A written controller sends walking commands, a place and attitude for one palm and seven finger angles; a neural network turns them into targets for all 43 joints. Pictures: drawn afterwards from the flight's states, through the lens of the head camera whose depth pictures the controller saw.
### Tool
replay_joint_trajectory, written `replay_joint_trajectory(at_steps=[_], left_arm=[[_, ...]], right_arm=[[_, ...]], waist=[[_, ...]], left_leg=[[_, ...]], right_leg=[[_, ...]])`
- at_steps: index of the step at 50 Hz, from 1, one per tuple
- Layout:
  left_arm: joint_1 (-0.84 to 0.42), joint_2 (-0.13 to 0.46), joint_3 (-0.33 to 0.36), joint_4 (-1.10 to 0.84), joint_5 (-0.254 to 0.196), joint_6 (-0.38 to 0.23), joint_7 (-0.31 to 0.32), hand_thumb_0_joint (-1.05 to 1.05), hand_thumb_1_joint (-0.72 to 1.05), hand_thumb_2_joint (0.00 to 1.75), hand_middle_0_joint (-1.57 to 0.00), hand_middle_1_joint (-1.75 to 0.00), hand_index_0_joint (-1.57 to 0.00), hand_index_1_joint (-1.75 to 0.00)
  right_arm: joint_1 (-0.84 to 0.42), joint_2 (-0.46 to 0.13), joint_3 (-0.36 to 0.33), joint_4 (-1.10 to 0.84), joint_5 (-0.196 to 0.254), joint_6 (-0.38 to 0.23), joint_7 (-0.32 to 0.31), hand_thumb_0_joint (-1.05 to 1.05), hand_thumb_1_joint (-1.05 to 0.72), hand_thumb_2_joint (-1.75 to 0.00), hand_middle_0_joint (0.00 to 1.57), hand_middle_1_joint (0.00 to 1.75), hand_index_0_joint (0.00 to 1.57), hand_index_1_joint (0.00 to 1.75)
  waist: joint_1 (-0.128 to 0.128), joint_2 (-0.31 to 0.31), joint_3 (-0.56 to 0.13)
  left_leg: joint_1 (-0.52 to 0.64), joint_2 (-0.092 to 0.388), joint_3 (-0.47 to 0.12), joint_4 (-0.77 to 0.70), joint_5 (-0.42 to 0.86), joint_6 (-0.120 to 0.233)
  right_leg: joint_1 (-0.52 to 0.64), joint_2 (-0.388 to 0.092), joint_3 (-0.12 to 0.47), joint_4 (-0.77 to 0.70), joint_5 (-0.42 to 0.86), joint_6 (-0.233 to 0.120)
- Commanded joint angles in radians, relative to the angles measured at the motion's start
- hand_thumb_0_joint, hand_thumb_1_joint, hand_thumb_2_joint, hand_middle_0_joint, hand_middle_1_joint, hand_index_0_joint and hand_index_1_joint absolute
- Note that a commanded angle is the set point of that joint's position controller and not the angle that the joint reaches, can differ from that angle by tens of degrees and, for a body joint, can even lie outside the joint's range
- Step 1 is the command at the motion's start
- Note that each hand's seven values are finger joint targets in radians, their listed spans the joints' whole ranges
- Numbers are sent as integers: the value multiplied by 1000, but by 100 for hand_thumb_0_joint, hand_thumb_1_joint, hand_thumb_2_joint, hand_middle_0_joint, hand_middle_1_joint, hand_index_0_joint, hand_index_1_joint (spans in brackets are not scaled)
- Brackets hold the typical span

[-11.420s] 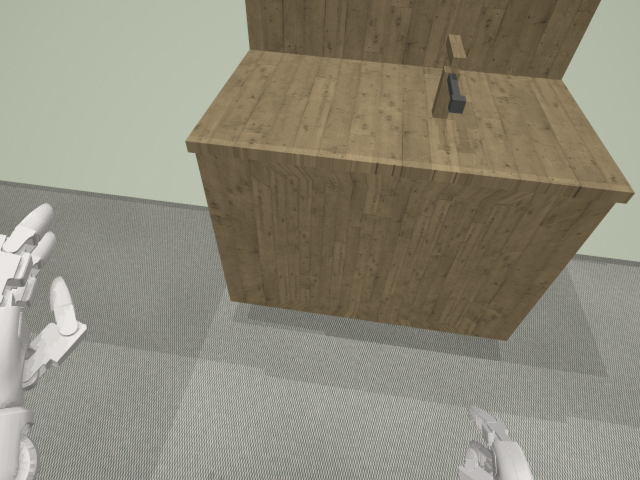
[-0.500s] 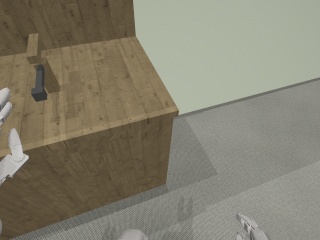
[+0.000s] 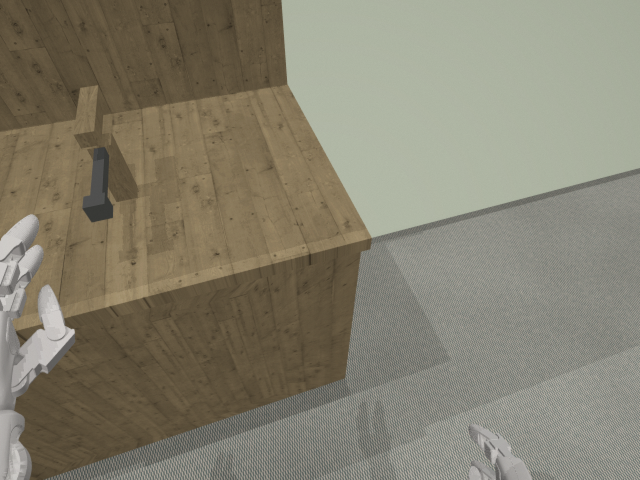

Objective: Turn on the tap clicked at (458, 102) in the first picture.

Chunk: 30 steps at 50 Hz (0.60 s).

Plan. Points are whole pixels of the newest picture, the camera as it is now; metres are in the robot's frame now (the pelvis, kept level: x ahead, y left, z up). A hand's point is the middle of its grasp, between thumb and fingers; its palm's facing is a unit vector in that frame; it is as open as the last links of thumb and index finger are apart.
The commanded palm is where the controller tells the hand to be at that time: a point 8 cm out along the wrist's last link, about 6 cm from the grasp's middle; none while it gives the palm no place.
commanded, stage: come to a stop and stand still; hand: left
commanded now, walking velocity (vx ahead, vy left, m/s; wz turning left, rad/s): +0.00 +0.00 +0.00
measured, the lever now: (98, 207) +0.43 +0.35 +0.09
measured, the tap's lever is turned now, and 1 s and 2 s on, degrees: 0 0 0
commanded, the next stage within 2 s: look again from close up in 0.80 s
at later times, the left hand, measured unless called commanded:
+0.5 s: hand (72, 296) +0.25 +0.27 +0.15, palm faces +0.37 -0.86 -0.35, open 7.4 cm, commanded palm +0.20 +0.31 +0.18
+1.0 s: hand (7, 260) +0.26 +0.32 +0.19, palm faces +0.47 -0.79 -0.41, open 7.4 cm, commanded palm +0.18 +0.31 +0.18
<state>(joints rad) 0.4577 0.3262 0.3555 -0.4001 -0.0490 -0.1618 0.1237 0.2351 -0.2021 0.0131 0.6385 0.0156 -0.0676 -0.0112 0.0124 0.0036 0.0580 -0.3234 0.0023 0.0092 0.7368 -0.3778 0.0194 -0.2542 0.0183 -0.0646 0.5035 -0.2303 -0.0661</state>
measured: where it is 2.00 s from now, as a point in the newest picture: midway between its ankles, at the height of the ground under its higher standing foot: outside the picture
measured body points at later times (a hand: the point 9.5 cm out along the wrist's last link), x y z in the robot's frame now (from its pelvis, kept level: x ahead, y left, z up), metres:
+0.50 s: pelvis +0.03 +0.03 +0.00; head +0.05 +0.03 +0.45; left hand +0.23 +0.31 +0.17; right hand +0.21 -0.19 -0.08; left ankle +0.03 +0.13 -0.74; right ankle +0.03 -0.08 -0.74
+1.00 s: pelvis +0.01 +0.03 +0.00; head +0.04 +0.06 +0.45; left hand +0.23 +0.36 +0.21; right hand +0.18 -0.19 -0.08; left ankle +0.03 +0.13 -0.74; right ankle +0.03 -0.08 -0.74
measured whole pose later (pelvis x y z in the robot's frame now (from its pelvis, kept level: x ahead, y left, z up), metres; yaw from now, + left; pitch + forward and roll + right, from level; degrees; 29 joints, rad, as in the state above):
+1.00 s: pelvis +0.01 +0.03 +0.00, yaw -2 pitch -1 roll -1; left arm 0.20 0.47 0.44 -0.32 -0.02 -0.21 0.10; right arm 0.21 -0.19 0.02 0.61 0.00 -0.12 -0.02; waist 0.06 -0.03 0.08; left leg -0.24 0.02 0.05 0.47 -0.22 0.02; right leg -0.21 0.02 -0.03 0.41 -0.19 -0.02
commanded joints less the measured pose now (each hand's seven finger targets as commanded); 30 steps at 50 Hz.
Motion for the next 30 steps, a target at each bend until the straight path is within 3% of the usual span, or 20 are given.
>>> replay_joint_trajectory(at_steps=[1, 2, 4, 5, 6, 7, 8, 11, 14, 17, 21, 23, 24, 27, 30], left_arm=[[-152, 236, 93, -400, 6, -95, 40, 0, 90, 90, -20, -30, -20, -30], [-160, 241, 95, -433, 4, -99, 45, 0, 90, 90, -20, -30, -20, -30], [-165, 275, 128, -487, 4, -103, 53, 0, 90, 90, -20, -30, -20, -30], [-131, 265, 128, -464, 7, -100, 53, 0, 90, 90, -20, -30, -20, -30], [-95, 262, 139, -423, 7, -97, 53, 0, 90, 90, -20, -30, -20, -30], [-74, 255, 148, -390, 9, -93, 54, 0, 90, 90, -20, -30, -20, -30], [-66, 244, 147, -354, 8, -90, 53, 0, 90, 90, -20, -30, -20, -30], [-12, 194, 118, -238, -3, -75, 42, 0, 90, 90, -20, -30, -20, -30], [19, 158, 81, -177, -15, -54, 30, 0, 90, 90, -20, -30, -20, -30], [-21, 172, 66, -197, -11, -42, 27, 0, 90, 90, -20, -30, -20, -30], [-98, 207, 76, -286, -9, -43, 36, 0, 90, 90, -20, -30, -20, -30], [-131, 224, 86, -341, -7, -48, 42, 0, 90, 90, -20, -30, -20, -30], [-150, 255, 110, -384, -7, -53, 46, 0, 90, 90, -20, -30, -20, -30], [-115, 230, 101, -368, -7, -57, 51, 0, 90, 90, -20, -30, -20, -30], [-76, 205, 92, -322, -7, -53, 47, 0, 90, 90, -20, -30, -20, -30]], right_arm=[[-124, -85, -33, -180, -17, -74, -33, 0, -90, -90, 20, 30, 20, 30], [-122, -98, -44, -183, -17, -80, -36, 0, -90, -90, 20, 30, 20, 30], [-123, -125, -63, -186, -10, -89, -40, 0, -90, -90, 20, 30, 20, 30], [-116, -132, -65, -187, -8, -90, -37, 0, -90, -90, 20, 30, 20, 30], [-118, -114, -56, -185, -6, -88, -35, 0, -90, -90, 20, 30, 20, 30], [-117, -109, -52, -187, -6, -83, -33, 0, -90, -90, 20, 30, 20, 30], [-113, -109, -51, -186, -3, -81, -29, 0, -90, -90, 20, 30, 20, 30], [-86, -119, -62, -181, 2, -77, -23, 0, -90, -90, 20, 30, 20, 30], [-91, -124, -59, -186, 6, -65, -22, 0, -90, -90, 20, 30, 20, 30], [-105, -127, -50, -198, 3, -53, -27, 0, -90, -90, 20, 30, 20, 30], [-128, -118, -39, -209, -2, -50, -41, 0, -90, -90, 20, 30, 20, 30], [-134, -117, -40, -210, -3, -52, -43, 0, -90, -90, 20, 30, 20, 30], [-143, -115, -37, -209, -4, -54, -46, 0, -90, -90, 20, 30, 20, 30], [-128, -110, -36, -206, -6, -56, -44, 0, -90, -90, 20, 30, 20, 30], [-121, -111, -37, -203, -6, -54, -40, 0, -90, -90, 20, 30, 20, 30]], waist=[[-2, 4, -152], [3, 48, -150], [8, 160, -146], [19, 176, -150], [11, 240, -140], [12, 242, -114], [11, 204, -110], [-5, 39, -140], [-11, 9, -157], [-7, -22, -164], [0, 4, -163], [3, 33, -168], [4, 78, -171], [7, 133, -183], [5, 123, -173]], left_leg=[[187, -9, 28, -286, 179, 6], [230, 20, -2, -314, 195, 13], [257, 141, -143, -373, 222, 50], [220, 166, -166, -367, 259, 60], [146, 164, -172, -400, 181, 57], [87, 154, -159, -409, 154, 52], [57, 134, -132, -389, 165, 41], [112, 94, -74, -301, 289, 9], [153, 97, -55, -283, 404, 0], [161, 108, -63, -298, 412, 5], [175, 105, -64, -323, 392, 10], [189, 100, -65, -330, 391, 10], [203, 101, -64, -337, 407, 8], [206, 111, -76, -351, 441, 6], [184, 114, -74, -356, 423, -1]], right_leg=[[26, -182, 176, -163, -29, -29], [7, -165, 172, -147, -63, -12], [-30, -98, 145, -71, -81, 19], [-1, -70, 122, -51, -37, 35], [49, -60, 100, -50, -34, 42], [95, -55, 95, -61, 5, 41], [129, -61, 105, -87, 47, 38], [128, -94, 152, -138, 183, 25], [124, -104, 149, -126, 306, 24], [115, -97, 131, -124, 284, 35], [121, -95, 128, -130, 247, 37], [125, -93, 130, -133, 241, 34], [122, -91, 125, -126, 244, 34], [145, -77, 106, -111, 248, 36], [155, -72, 101, -123, 240, 37]])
